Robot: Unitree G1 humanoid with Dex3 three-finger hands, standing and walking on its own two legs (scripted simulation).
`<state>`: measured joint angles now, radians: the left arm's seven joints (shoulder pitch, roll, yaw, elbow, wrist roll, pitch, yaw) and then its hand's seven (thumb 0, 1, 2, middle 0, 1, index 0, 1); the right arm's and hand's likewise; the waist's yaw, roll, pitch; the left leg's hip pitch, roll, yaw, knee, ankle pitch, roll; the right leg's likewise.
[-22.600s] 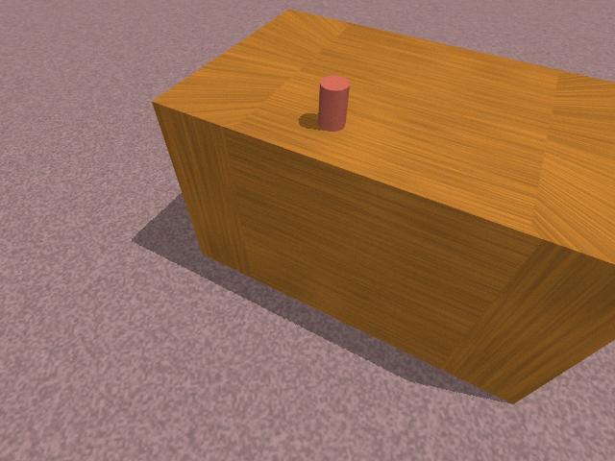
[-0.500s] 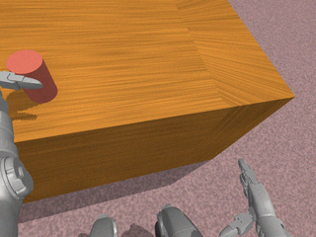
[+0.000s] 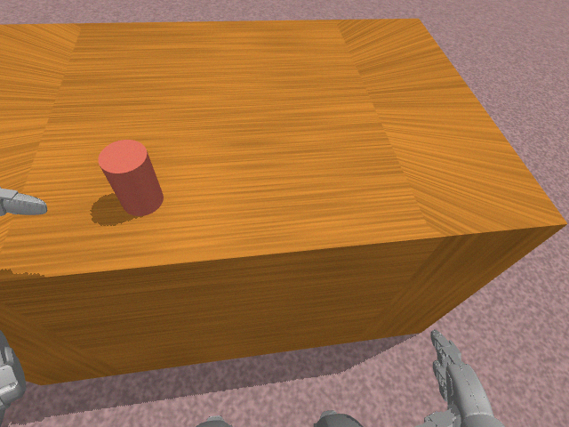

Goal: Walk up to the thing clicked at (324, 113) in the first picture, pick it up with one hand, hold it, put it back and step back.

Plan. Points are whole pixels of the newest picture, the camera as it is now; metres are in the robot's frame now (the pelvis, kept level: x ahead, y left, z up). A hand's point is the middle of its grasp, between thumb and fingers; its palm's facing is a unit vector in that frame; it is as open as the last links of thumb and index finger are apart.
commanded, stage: sink last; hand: left
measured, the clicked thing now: (133, 179) +0.49 +0.22 +0.02
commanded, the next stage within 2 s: home in 0.88 s
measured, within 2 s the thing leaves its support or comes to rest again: neither
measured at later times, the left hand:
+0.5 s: hand out of the picture +0.22 +0.27 +0.13, palm faces +0.38 -0.84 -0.39, open 17.4 cm
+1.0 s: hand out of the picture +0.15 +0.25 +0.13, palm faces +0.40 -0.81 -0.43, open 17.4 cm
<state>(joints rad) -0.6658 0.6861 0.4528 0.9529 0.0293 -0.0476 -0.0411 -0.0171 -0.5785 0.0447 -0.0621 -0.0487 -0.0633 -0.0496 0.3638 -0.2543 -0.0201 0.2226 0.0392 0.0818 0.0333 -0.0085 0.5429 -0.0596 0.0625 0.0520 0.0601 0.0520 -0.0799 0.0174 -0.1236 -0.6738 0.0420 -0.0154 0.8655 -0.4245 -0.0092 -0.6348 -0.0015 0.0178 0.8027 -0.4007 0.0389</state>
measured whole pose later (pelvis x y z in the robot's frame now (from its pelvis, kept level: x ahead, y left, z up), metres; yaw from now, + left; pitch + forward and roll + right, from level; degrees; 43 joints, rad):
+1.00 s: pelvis -0.03 -0.02 +0.00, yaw +2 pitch +3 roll +0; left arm 0.52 0.35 0.38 -0.30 -0.09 -0.16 0.03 -0.01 -0.54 0.02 -0.07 -0.06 -0.07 -0.05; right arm 0.48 -0.24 -0.16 0.17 0.06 -0.03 -0.05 -0.01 0.51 -0.06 0.06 0.05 0.06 0.05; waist 0.04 0.03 -0.08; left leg -0.51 0.02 -0.03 0.85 -0.39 -0.03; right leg -0.50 -0.03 0.00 0.87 -0.43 0.01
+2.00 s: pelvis -0.01 -0.01 -0.02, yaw +1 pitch +9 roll +0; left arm 0.45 0.20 0.00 0.09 -0.03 0.02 0.07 -0.01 -0.58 0.03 -0.05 -0.05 -0.05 -0.04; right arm 0.45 -0.20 -0.01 0.06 0.03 0.07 -0.07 0.01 -0.90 -0.90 0.21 0.30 0.20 0.30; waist 0.00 0.01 -0.11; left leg -0.65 0.02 -0.02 0.96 -0.48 -0.02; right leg -0.64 -0.02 0.02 0.96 -0.49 0.03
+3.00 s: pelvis -0.01 -0.01 -0.02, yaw +1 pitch +10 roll +0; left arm 0.48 0.20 0.00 0.03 -0.03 0.03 0.09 -0.01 -0.57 0.04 -0.05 -0.05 -0.05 -0.05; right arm 0.48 -0.20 0.00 -0.01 0.03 0.13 -0.08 0.01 -0.90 -0.90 0.21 0.30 0.20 0.30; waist 0.00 0.00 -0.14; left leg -0.70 0.02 -0.02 1.01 -0.49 -0.02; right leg -0.69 -0.02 0.02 1.01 -0.50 0.03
